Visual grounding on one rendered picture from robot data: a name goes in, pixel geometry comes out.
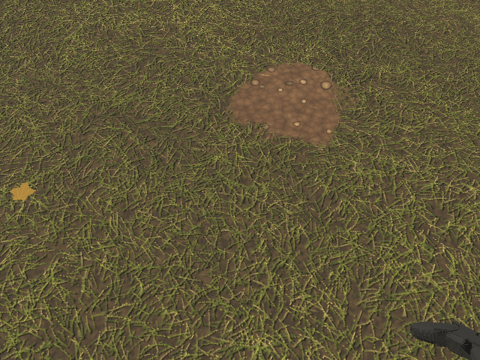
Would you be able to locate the robot right hand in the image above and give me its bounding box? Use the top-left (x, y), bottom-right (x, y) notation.
top-left (410, 321), bottom-right (480, 360)

